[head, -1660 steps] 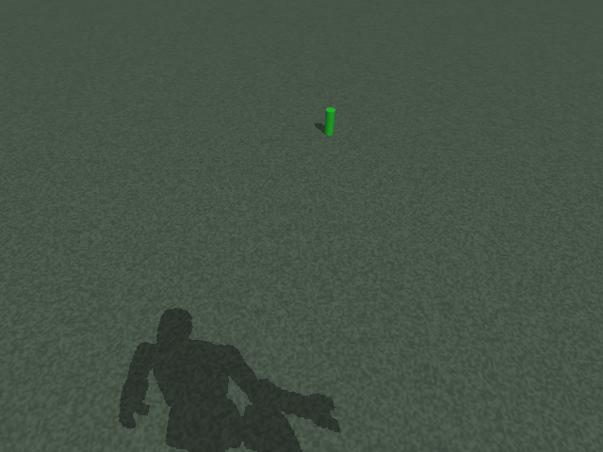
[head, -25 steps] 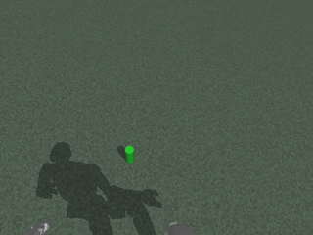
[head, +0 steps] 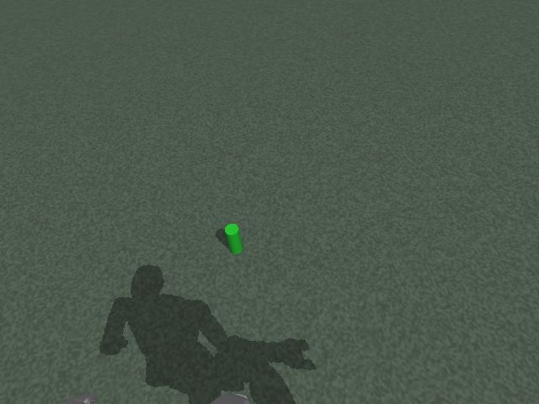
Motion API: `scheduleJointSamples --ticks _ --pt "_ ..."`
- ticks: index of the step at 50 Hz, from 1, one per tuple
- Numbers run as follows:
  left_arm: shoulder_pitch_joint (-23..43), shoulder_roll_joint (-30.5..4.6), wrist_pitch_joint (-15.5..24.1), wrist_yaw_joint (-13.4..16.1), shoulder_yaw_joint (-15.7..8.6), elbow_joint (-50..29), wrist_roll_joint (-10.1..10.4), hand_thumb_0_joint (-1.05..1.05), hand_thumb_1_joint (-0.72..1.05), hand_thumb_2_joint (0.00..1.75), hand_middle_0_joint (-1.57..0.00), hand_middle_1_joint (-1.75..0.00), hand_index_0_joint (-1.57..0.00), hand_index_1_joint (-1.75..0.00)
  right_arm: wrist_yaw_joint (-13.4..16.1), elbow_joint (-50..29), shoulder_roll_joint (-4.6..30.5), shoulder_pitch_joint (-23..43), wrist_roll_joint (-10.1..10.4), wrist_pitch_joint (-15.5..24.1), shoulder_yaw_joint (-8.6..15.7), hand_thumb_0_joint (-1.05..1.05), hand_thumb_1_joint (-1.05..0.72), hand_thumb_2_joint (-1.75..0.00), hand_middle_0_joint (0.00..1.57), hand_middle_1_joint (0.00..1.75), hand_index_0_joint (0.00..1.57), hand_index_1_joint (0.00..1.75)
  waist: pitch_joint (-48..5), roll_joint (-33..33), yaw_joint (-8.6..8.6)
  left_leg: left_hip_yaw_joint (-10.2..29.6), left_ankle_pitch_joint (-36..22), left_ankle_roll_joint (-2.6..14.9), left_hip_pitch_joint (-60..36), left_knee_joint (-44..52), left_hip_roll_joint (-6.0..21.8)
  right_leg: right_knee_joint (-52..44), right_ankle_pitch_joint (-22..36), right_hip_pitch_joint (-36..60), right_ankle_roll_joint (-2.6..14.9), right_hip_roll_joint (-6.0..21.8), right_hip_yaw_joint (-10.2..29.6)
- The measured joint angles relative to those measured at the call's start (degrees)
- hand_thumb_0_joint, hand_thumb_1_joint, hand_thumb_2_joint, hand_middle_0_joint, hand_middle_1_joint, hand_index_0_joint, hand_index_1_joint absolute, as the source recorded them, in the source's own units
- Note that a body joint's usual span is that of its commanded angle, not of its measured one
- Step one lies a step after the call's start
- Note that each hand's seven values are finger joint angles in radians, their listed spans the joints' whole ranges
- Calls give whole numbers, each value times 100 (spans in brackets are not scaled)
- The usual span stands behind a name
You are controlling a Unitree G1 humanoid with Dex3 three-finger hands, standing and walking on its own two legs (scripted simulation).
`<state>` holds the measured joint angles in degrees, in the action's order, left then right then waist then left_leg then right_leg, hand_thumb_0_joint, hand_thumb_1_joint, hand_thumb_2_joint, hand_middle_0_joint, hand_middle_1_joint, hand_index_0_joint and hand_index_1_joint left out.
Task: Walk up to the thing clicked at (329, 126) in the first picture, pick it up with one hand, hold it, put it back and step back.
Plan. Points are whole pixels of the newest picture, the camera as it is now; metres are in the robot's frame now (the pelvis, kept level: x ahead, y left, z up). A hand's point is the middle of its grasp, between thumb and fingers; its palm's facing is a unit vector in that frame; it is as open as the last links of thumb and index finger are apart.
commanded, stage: step back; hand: left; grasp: from the side
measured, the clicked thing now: (234, 239) +0.79 +0.21 -0.69
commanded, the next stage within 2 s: stand in 1.68 s
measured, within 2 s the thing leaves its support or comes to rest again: neither
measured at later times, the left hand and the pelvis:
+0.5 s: hand out of the picture -0.12 +0.24 -0.17, palm faces +0.00 -0.92 -0.40, open 7.4 cm; pelvis -0.18 -0.04 -0.02, yaw -1 degrees
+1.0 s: hand out of the picture -0.21 +0.23 -0.14, palm faces +0.07 -0.91 -0.40, open 7.4 cm; pelvis -0.25 -0.05 +0.00, yaw +4 degrees
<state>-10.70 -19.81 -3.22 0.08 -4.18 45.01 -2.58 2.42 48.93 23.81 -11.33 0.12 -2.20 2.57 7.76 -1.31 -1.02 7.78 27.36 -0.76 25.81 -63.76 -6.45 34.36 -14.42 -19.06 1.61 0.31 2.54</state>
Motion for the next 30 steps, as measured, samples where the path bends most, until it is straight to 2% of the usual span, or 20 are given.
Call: scheduleJointSamples --ticks 3,5,7,9,10,12,14,17,19,21,23,25,26,27,28,30 --pt "217 -52 30 69 -14 -220 -2 1 90 90 -20 -30 -20 -30 13 61 -57 -100 -38 14 -18 1 -90 -90 20 30 20 30 135 0 63 -183 173 -51 -415 794 177 48 151 -196 27 -10 -210" --pt "378 -100 16 95 -12 -345 18 1 90 90 -20 -30 -20 -30 -7 83 -126 -144 -72 30 -29 1 -90 -90 20 30 20 30 231 61 110 -384 95 -19 -728 1574 321 180 203 -348 22 29 -361" --pt "506 -160 -20 87 11 -436 62 1 90 90 -20 -30 -20 -30 -42 103 -191 -172 -108 66 -31 1 -90 -90 20 30 20 30 297 168 142 -560 -481 68 -1071 2491 395 433 201 -547 -8 94 -464" --pt "587 -268 -83 76 2 -407 104 1 90 90 -20 -30 -20 -30 -77 167 -369 -84 -170 60 -43 1 -90 -90 20 30 20 30 449 594 49 -777 -781 173 -1150 2655 187 671 172 -675 -20 254 -214" --pt "560 -255 -118 76 2 -345 128 1 90 90 -20 -30 -20 -30 -119 149 -393 -88 -199 52 -71 1 -90 -90 20 30 20 30 419 641 33 -820 -808 200 -1101 2622 204 893 -323 -777 -24 146 -73" --pt "478 -174 -196 64 25 -180 123 1 90 90 -20 -30 -20 -30 -172 120 -358 -88 -243 54 -97 1 -90 -90 20 30 20 30 322 463 162 -680 -880 239 -969 2562 395 1893 -1267 -979 -59 -277 148" --pt "371 -152 -231 24 25 -63 148 1 90 90 -20 -30 -20 -30 -150 105 -349 -70 -284 58 -99 1 -90 -90 21 30 21 30 213 359 197 -593 -1080 227 -910 2732 556 2897 -1452 -1078 -68 -590 392" --pt "149 -215 -197 -21 -26 11 174 1 90 90 -20 -30 -20 -30 -124 38 -343 37 -277 65 -91 1 -90 -90 21 30 21 30 44 385 75 -653 -1398 167 -756 3015 710 3630 -1284 -973 -133 -711 649" --pt "33 -276 -172 -24 -63 78 161 1 90 90 -20 -30 -20 -30 -118 -61 -314 156 -258 78 -66 1 -90 -90 21 30 21 30 24 394 17 -673 -1552 148 -606 3069 788 3442 -1294 -672 -235 -611 660" --pt "-67 -337 -139 -14 -69 151 151 1 90 90 -20 -30 -20 -30 -116 -181 -262 313 -242 81 -48 1 -90 -90 21 30 21 30 59 391 -53 -727 -1660 142 -435 3028 869 2803 -1392 -292 -320 -424 585" --pt "-149 -386 -88 -6 -48 258 155 1 90 90 -20 -30 -20 -30 -130 -291 -197 491 -240 75 -40 1 -90 -90 21 30 21 30 110 377 -110 -804 -1736 98 -250 2916 947 1846 -1432 127 -341 -194 424" --pt "-217 -399 -5 -3 -21 405 165 1 90 90 -20 -30 -20 -30 -153 -363 -111 656 -222 41 -34 0 -90 -90 21 30 21 30 135 310 -154 -864 -1760 16 -31 2693 1042 675 -1190 595 -284 -33 229" --pt "-179 -301 43 13 -16 546 152 1 90 90 -20 -30 -20 -30 -159 -341 -16 752 -203 9 -7 0 -90 -90 21 30 21 30 217 68 -126 -745 -1755 15 55 2535 1177 415 -1064 725 -253 -156 97" --pt "-156 -170 69 10 12 656 124 1 90 90 -20 -30 -20 -30 -155 -293 78 793 -179 -37 32 0 -90 -90 20 30 21 30 283 -238 -49 -518 -1712 124 113 2411 1277 335 -952 804 -218 -326 -70" --pt "-216 -89 92 -15 41 695 84 1 90 90 -20 -30 -20 -30 -140 -238 105 756 -155 -84 58 0 -90 -90 20 30 20 30 232 -374 -5 -293 -1270 174 202 2239 1189 347 -894 785 -192 -370 -164" --pt "-415 -72 99 -49 90 706 22 1 90 90 -20 -30 -20 -30 -116 -90 13 565 -128 -168 74 0 -90 -90 20 30 20 30 -34 -184 -188 -111 -325 88 355 1534 706 481 -864 583 -117 -178 0"
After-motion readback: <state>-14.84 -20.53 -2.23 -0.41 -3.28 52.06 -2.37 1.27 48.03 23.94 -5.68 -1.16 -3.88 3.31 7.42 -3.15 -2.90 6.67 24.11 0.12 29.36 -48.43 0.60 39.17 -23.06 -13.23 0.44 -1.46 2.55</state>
